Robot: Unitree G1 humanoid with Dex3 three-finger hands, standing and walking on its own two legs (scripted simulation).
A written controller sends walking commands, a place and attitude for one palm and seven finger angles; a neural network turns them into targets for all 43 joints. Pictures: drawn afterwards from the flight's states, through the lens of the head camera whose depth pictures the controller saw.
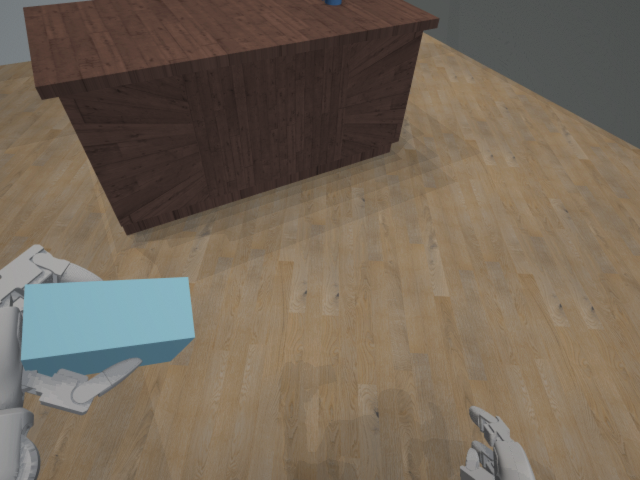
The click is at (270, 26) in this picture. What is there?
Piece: table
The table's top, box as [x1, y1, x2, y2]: [23, 0, 439, 99]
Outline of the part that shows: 23,7 35,87 42,99 434,28 437,26 439,18 402,0 342,0 339,5 328,5 324,2 324,0 90,0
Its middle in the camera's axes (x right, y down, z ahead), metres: -0.33 -0.89 +1.56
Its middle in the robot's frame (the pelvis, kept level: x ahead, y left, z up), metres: +1.74 +0.42 -0.08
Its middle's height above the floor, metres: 0.69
